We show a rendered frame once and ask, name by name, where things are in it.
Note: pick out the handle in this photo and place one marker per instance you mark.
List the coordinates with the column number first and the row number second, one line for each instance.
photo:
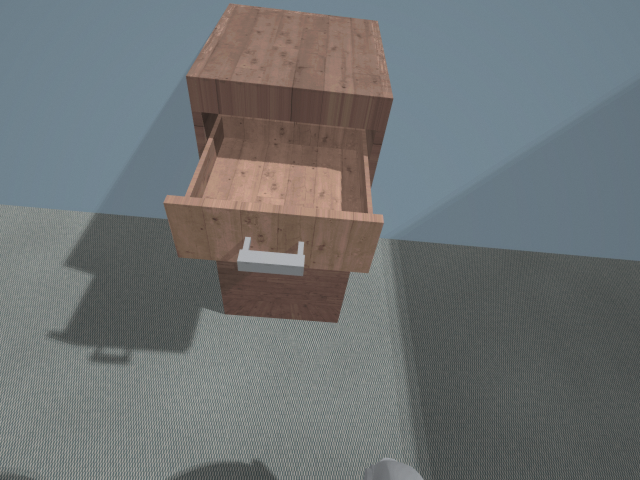
column 271, row 262

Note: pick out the drawer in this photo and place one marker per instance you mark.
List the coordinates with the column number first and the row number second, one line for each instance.
column 279, row 182

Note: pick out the robot right thigh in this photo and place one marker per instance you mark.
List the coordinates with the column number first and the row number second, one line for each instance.
column 391, row 470

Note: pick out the cabinet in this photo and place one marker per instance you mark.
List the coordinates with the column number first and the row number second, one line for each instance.
column 291, row 66

